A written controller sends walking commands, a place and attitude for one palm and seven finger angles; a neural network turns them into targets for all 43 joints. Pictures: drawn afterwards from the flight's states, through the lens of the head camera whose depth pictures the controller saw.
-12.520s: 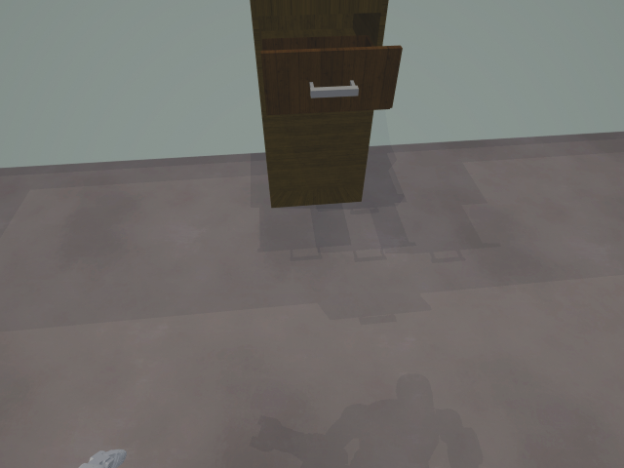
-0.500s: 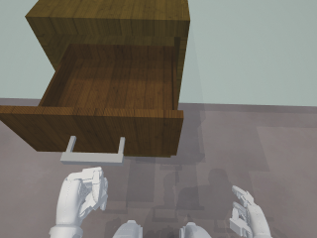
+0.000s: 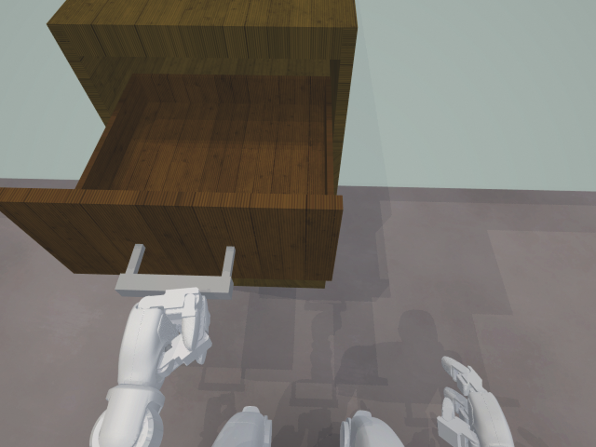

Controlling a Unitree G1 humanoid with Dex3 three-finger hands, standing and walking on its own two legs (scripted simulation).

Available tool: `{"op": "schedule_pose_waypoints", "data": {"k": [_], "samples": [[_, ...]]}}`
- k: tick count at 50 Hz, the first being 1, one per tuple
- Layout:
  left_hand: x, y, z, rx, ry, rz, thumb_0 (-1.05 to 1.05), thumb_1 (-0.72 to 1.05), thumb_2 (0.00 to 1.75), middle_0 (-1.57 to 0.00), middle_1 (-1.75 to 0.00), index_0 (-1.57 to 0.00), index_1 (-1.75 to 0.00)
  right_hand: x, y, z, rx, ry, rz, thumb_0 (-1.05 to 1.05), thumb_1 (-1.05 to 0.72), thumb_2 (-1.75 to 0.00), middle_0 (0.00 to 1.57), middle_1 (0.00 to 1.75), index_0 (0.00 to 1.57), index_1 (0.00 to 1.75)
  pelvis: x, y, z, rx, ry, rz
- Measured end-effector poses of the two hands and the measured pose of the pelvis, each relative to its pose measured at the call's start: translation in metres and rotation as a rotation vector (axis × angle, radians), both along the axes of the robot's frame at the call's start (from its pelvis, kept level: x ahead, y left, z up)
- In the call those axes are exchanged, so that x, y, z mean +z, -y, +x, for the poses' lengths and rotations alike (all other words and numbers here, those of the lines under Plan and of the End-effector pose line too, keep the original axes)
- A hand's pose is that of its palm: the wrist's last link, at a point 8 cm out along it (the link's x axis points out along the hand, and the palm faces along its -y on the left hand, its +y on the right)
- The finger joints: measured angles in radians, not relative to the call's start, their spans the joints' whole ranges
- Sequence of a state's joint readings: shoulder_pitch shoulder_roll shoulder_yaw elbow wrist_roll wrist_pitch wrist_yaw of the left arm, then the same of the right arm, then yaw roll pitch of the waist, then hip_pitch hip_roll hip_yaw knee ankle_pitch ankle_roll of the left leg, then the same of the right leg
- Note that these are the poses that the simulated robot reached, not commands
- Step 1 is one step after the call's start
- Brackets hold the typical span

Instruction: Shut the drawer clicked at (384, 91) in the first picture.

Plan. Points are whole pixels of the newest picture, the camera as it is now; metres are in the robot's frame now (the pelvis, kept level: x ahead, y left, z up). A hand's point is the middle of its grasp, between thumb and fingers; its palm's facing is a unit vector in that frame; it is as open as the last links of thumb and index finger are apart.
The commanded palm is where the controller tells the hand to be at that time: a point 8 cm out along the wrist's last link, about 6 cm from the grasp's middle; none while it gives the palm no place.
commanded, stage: push the drawer shut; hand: left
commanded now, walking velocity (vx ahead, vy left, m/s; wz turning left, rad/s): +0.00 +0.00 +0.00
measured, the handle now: (179, 270) +0.32 +0.16 +0.06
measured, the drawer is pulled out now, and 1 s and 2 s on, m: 0.28 0.14 0.01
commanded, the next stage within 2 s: none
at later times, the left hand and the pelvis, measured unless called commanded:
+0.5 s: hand (216, 275) +0.32 +0.12 +0.06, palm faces -0.05 -1.00 -0.05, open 3.3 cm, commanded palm +0.32 +0.17 +0.06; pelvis -0.02 +0.01 +0.01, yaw +0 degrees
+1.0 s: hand (222, 235) +0.38 +0.12 +0.05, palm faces -0.03 -1.00 -0.05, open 3.2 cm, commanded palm +0.38 +0.17 +0.06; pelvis -0.01 +0.02 +0.01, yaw -1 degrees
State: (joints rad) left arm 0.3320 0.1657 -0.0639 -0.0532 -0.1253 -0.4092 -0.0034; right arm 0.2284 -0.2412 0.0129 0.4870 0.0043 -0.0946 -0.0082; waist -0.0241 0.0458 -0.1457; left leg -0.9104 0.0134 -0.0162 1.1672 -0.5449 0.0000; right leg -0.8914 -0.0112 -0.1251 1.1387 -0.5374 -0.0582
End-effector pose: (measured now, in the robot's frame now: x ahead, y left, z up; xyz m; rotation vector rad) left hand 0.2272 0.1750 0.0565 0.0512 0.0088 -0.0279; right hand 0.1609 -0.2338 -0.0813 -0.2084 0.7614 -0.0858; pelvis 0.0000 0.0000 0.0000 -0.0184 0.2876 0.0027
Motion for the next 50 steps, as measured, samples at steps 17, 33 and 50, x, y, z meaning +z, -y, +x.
{"op": "schedule_pose_waypoints", "data": {"k": [17, 33, 50], "samples": [[0.000, 0.001, 0.050, -0.030, 0.004, 0.002, 0.02, 0.79, 0.96, -1.40, -1.60, -1.40, -1.60, 0.001, -0.003, -0.025, -0.024, -0.038, -0.008, 0.01, -0.91, -0.90, 0.21, 0.30, 0.20, 0.30, 0.006, -0.005, -0.016, 0.001, 0.020, -0.002], [0.000, 0.002, 0.094, -0.019, 0.018, -0.003, 0.03, 0.80, 0.94, -1.40, -1.60, -1.40, -1.60, -0.004, -0.001, -0.050, -0.057, -0.144, -0.019, 0.01, -0.91, -0.90, 0.21, 0.30, 0.20, 0.30, 0.011, -0.014, -0.013, -0.013, 0.009, 0.001], [0.000, 0.001, 0.134, 0.001, 0.016, -0.005, 0.03, 0.77, 0.93, -1.40, -1.60, -1.40, -1.60, -0.011, 0.000, -0.066, -0.095, -0.227, -0.010, 0.01, -0.91, -0.90, 0.21, 0.30, 0.20, 0.30, 0.012, -0.016, -0.008, -0.022, -0.012, 0.003]]}}
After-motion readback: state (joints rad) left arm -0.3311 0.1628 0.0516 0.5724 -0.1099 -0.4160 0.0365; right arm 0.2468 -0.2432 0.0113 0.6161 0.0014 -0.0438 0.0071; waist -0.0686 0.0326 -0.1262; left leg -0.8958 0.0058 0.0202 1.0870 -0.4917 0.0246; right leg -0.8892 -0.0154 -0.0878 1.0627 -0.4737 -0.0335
